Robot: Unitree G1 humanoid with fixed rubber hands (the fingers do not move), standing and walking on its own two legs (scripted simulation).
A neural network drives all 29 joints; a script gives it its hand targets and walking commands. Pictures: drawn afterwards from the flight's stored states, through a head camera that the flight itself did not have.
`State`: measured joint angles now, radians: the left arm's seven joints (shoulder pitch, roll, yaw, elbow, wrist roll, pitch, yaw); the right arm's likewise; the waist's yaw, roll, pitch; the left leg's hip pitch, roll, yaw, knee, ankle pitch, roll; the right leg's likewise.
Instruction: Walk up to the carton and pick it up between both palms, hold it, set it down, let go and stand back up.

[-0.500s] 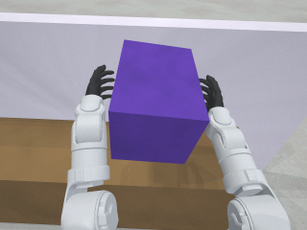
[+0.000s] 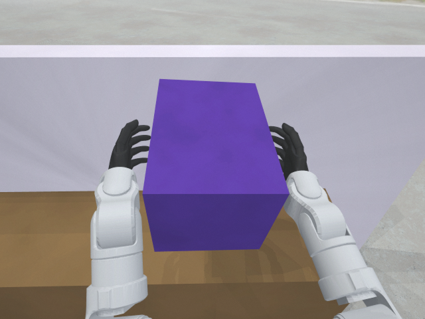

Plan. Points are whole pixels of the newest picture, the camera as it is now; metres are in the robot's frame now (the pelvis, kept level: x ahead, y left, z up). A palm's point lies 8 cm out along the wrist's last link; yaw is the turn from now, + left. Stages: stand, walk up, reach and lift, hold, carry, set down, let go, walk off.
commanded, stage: hold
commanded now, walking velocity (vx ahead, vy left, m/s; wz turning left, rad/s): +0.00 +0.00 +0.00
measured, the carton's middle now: (208, 162) +0.40 +0.00 +0.14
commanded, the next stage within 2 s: set down in 0.80 s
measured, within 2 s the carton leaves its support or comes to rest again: neither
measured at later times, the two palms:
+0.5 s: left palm (126, 159) +0.35 +0.15 +0.19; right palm (290, 159) +0.35 -0.15 +0.17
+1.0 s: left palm (121, 172) +0.32 +0.15 +0.19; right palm (294, 175) +0.32 -0.14 +0.16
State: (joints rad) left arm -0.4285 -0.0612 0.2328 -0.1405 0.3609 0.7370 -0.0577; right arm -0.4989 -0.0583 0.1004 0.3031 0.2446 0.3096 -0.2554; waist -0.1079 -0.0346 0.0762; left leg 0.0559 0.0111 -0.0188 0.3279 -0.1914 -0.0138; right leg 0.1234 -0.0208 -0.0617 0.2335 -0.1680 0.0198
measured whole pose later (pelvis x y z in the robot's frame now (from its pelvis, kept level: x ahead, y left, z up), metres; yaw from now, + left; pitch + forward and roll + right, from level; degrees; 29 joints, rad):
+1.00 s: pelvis -0.03 +0.00 +0.00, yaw +0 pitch -12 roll -1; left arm -0.55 -0.08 0.27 0.03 0.40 0.66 -0.07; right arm -0.56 0.00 -0.03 0.43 0.09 0.22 -0.18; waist -0.08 -0.05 0.12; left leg 0.04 0.01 -0.01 0.31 -0.15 0.00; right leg 0.10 -0.03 -0.07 0.25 -0.14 0.02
